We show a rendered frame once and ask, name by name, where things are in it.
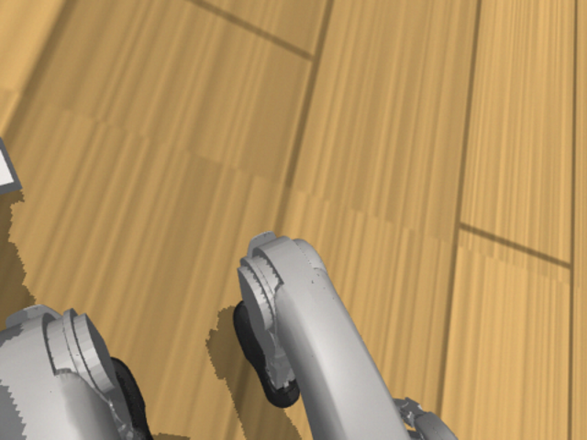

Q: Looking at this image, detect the right robot hand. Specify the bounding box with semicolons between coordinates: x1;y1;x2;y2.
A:
393;397;459;440

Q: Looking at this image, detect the left robot foot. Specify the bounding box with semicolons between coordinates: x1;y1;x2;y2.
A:
111;357;153;440

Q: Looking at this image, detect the small box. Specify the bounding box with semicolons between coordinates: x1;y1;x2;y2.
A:
0;137;23;194

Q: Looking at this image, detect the right robot foot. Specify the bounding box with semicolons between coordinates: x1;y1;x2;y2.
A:
233;300;300;408

